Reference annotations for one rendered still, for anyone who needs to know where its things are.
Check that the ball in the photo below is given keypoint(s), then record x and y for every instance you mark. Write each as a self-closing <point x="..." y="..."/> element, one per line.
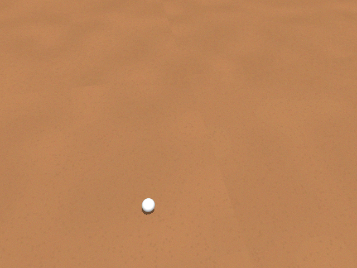
<point x="148" y="205"/>

